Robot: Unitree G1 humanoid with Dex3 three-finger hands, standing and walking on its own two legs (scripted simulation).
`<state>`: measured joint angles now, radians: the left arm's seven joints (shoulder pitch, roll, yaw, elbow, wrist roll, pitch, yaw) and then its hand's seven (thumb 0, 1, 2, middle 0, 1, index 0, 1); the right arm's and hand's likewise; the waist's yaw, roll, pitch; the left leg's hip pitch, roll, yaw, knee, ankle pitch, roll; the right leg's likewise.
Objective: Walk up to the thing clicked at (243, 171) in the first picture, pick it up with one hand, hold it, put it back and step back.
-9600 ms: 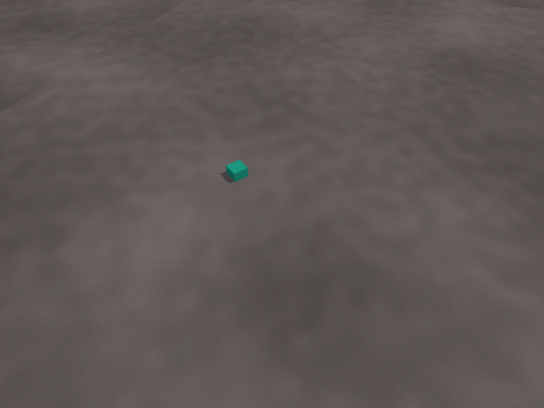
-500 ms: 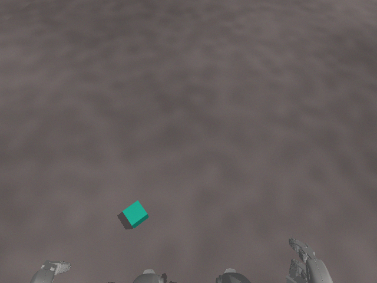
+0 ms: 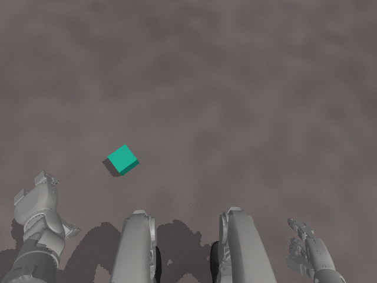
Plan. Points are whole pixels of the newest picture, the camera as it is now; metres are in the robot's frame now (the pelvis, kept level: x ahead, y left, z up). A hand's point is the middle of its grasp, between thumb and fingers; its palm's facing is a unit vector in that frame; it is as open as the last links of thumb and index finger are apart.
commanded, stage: rise first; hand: left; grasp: from above
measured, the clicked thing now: (123, 160) +0.52 +0.25 -0.51
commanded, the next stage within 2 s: approach in 1.60 s
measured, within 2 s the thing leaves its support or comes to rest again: neither
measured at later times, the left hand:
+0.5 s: hand (84, 181) +0.39 +0.31 -0.30, palm faces -0.27 -0.24 -0.93, open 13.5 cm
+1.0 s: hand (96, 170) +0.44 +0.30 -0.37, palm faces -0.31 -0.29 -0.91, open 13.1 cm
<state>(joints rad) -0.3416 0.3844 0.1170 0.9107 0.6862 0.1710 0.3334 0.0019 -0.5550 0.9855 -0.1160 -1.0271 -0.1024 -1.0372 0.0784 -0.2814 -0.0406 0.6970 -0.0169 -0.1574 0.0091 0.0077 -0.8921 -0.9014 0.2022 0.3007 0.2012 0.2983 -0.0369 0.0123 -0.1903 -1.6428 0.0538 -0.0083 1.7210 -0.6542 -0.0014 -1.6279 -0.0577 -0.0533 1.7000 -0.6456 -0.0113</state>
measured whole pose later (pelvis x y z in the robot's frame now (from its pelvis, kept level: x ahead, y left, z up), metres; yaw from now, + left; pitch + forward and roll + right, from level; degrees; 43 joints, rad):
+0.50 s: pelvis -0.04 +0.01 -0.15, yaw -4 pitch +35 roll -5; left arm -0.88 0.60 0.25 1.47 0.90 0.15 0.56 0.00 -0.45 0.94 -0.20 -0.95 -0.20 -0.95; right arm 0.11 -0.24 0.00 0.86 -0.13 -0.20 0.13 0.01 -0.90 -0.90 0.20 0.30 0.20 0.30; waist -0.17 0.02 -0.11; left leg -2.16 0.07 -0.06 2.20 -0.67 0.02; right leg -2.12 -0.04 -0.07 2.13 -0.63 -0.01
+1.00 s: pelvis -0.03 +0.00 -0.21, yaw -5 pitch +35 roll -6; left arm -1.07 0.73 0.33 1.62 0.95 0.16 0.50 0.00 -0.37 0.84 -0.23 -0.98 -0.25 -0.95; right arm 0.15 -0.30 0.04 0.84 -0.15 -0.26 0.24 0.00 -0.91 -0.90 0.20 0.30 0.20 0.30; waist -0.23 0.02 -0.01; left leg -2.32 0.07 -0.09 2.39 -0.69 0.02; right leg -2.27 -0.05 -0.08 2.31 -0.65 -0.01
